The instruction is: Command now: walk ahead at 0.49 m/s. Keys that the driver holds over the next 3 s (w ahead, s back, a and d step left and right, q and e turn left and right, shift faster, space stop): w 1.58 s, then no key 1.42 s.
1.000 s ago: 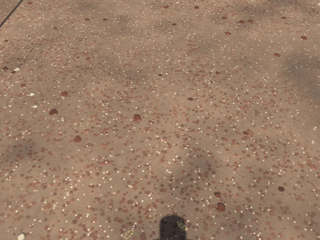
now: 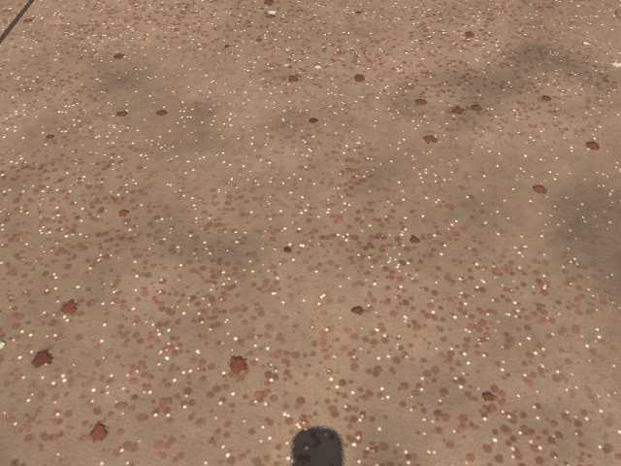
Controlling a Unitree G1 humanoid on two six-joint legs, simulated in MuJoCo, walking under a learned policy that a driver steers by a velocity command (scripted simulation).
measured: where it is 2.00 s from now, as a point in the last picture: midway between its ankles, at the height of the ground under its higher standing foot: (326, 274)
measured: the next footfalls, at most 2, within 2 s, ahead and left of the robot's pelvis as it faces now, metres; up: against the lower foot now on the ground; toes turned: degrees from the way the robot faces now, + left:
right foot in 0.30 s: +0.33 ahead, -0.17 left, +0.00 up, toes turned -2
left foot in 0.86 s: +0.65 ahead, +0.07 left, +0.00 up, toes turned +3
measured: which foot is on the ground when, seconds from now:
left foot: down 0.00-0.32, up 0.34-0.84, down 0.86-1.00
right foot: up 0.00-0.28, down 0.30-0.86, up 0.88-1.00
